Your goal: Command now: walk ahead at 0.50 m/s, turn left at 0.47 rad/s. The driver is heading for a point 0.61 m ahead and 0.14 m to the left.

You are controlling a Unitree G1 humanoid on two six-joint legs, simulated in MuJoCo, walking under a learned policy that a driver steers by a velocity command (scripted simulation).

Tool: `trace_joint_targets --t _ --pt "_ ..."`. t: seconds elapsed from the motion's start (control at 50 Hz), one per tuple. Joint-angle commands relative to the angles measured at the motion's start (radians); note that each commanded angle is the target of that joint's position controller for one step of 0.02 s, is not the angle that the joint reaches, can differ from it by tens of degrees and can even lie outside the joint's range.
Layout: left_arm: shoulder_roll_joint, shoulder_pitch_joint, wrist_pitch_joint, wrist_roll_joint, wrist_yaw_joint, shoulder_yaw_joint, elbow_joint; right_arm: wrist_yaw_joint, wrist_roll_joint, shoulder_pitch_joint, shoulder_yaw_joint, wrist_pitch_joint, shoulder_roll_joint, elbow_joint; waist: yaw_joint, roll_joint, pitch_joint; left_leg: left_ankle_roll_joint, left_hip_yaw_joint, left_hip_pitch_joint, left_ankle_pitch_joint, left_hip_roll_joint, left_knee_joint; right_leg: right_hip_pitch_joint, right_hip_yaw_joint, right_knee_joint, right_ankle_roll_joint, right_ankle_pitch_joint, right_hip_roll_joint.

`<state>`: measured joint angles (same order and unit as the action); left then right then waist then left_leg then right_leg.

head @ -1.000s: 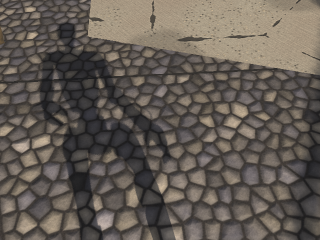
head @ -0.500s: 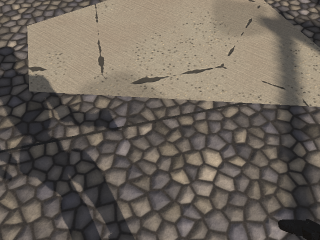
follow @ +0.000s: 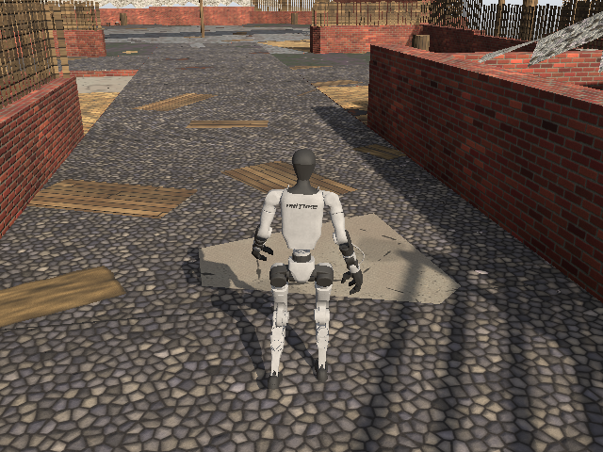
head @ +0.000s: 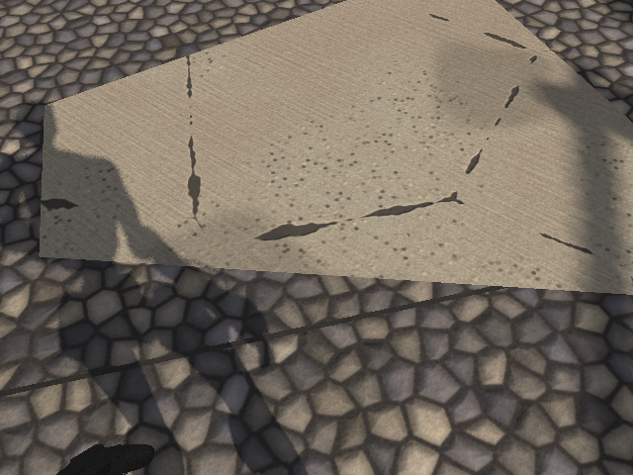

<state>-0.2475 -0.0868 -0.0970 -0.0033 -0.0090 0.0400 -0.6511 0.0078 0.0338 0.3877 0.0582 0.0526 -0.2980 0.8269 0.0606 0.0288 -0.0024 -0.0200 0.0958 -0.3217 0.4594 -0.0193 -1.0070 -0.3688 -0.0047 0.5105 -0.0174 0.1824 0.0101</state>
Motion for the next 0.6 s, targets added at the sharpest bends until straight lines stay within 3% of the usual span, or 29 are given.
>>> trace_joint_targets --t 0.02,0.06,0.1,0.18,0.24,0.32,0.36,0.38,0.4,0.42,0.44,0.46,0.48,0.5,0.52,0.54,0.6 --pt "-0.108 -0.158 0.002 -0.003 0.001 0.041 -0.011 0.001 -0.007 -0.078 0.030 0.011 -0.110 -0.109 -0.108 -0.137 0.026 0.011 0.020 -0.460 -0.101 0.108 -0.183 0.399 0.368 -0.273 -0.170 0.083 -0.309" --pt "-0.097 -0.118 -0.005 -0.008 0.001 0.041 -0.025 -0.008 -0.004 -0.086 0.027 -0.007 -0.073 -0.121 -0.073 -0.156 -0.010 0.020 0.012 -0.397 -0.156 0.140 -0.145 0.293 0.242 -0.325 -0.159 -0.037 -0.275" --pt "-0.116 -0.119 -0.014 -0.005 0.004 0.050 -0.042 -0.013 -0.007 -0.114 0.022 -0.018 -0.048 -0.142 -0.064 -0.129 -0.019 0.034 0.005 -0.400 -0.208 0.146 -0.105 0.267 0.160 -0.355 -0.171 -0.140 -0.276" --pt "-0.161 -0.133 -0.013 -0.004 0.013 0.065 -0.074 -0.031 -0.011 -0.200 0.009 -0.018 -0.028 -0.180 -0.079 -0.091 -0.030 0.040 -0.019 -0.389 -0.387 0.145 0.101 0.278 0.011 -0.371 -0.165 -0.244 -0.262" --pt "-0.192 -0.166 -0.005 0.005 0.018 0.073 -0.096 -0.050 -0.013 -0.301 0.001 -0.014 -0.023 -0.215 -0.114 -0.077 -0.054 0.020 -0.067 -0.344 -0.479 0.127 0.252 0.294 -0.070 -0.370 -0.143 -0.251 -0.261" --pt "-0.230 -0.211 0.015 0.026 0.019 0.086 -0.128 -0.068 -0.011 -0.383 0.006 -0.019 -0.046 -0.266 -0.123 -0.081 -0.076 -0.029 -0.114 -0.331 -0.394 0.101 0.352 0.405 -0.125 -0.312 -0.110 -0.343 -0.298" --pt "-0.262 -0.210 0.029 0.033 0.024 0.095 -0.130 -0.071 -0.016 -0.343 0.024 -0.024 -0.079 -0.273 -0.082 -0.112 -0.027 -0.071 -0.174 -0.218 -0.288 0.038 0.367 0.440 -0.164 -0.178 -0.088 -0.662 -0.297" --pt "-0.273 -0.203 0.039 0.036 0.027 0.096 -0.129 -0.068 -0.016 -0.244 0.044 -0.027 -0.111 -0.253 -0.020 -0.113 0.033 -0.098 -0.205 -0.079 -0.272 -0.009 0.394 0.426 -0.191 -0.026 -0.071 -0.800 -0.279" --pt "-0.253 -0.208 0.042 0.033 0.032 0.087 -0.126 -0.056 -0.012 -0.075 0.077 -0.032 -0.168 -0.205 0.065 -0.088 0.121 -0.136 -0.201 0.177 -0.322 -0.051 0.439 0.320 -0.219 0.195 -0.038 -0.783 -0.241" --pt "-0.182 -0.245 0.036 -0.008 0.032 0.059 -0.103 -0.032 -0.005 0.057 0.106 -0.044 -0.262 -0.179 0.089 0.088 0.214 -0.205 0.082 0.481 -0.370 0.130 0.446 0.037 -0.224 0.535 0.013 -0.287 -0.183" --pt "-0.092 -0.291 0.006 -0.013 0.019 0.024 -0.042 -0.035 -0.001 -0.011 0.104 -0.031 -0.329 -0.214 -0.015 0.279 0.352 -0.407 0.679 0.726 -0.109 0.344 0.632 -0.335 -0.053 0.850 0.060 0.407 0.026" --pt "-0.194 -0.177 -0.026 0.023 0.006 0.044 -0.035 -0.044 -0.009 0.006 0.078 -0.018 -0.235 -0.227 0.065 0.113 0.354 -0.362 0.689 0.710 -0.044 0.347 0.717 -0.435 0.105 0.895 0.038 0.370 -0.023" --pt "-0.204 -0.109 -0.040 0.047 0.001 0.045 -0.011 -0.044 -0.017 -0.018 0.065 -0.005 -0.193 -0.215 0.057 0.082 0.217 -0.323 0.551 0.598 -0.102 0.315 0.718 -0.476 0.089 0.854 0.016 0.287 -0.057" --pt "-0.186 -0.106 -0.045 0.031 0.009 0.040 -0.017 -0.043 -0.018 -0.077 0.057 0.002 -0.172 -0.218 0.006 -0.012 0.129 -0.293 0.441 0.440 -0.218 0.272 0.717 -0.430 0.088 0.764 0.014 0.212 -0.099" --pt "-0.193 -0.113 -0.040 0.005 0.017 0.047 -0.027 -0.039 -0.022 -0.136 0.047 0.005 -0.139 -0.227 -0.033 -0.009 0.093 -0.275 0.356 0.323 -0.328 0.237 0.723 -0.358 0.092 0.678 0.021 0.169 -0.127" --pt "-0.195 -0.133 -0.028 -0.002 0.016 0.050 -0.031 -0.035 -0.033 -0.168 0.042 0.005 -0.129 -0.242 -0.064 0.020 0.075 -0.272 0.319 0.238 -0.399 0.213 0.743 -0.293 0.096 0.647 0.027 0.141 -0.140" --pt "-0.159 -0.148 0.000 -0.011 0.014 0.043 -0.040 -0.021 -0.031 -0.173 0.040 0.014 -0.127 -0.230 -0.086 0.015 0.057 -0.283 0.225 0.135 -0.535 0.190 0.783 -0.251 0.066 0.539 0.066 0.073 -0.132"
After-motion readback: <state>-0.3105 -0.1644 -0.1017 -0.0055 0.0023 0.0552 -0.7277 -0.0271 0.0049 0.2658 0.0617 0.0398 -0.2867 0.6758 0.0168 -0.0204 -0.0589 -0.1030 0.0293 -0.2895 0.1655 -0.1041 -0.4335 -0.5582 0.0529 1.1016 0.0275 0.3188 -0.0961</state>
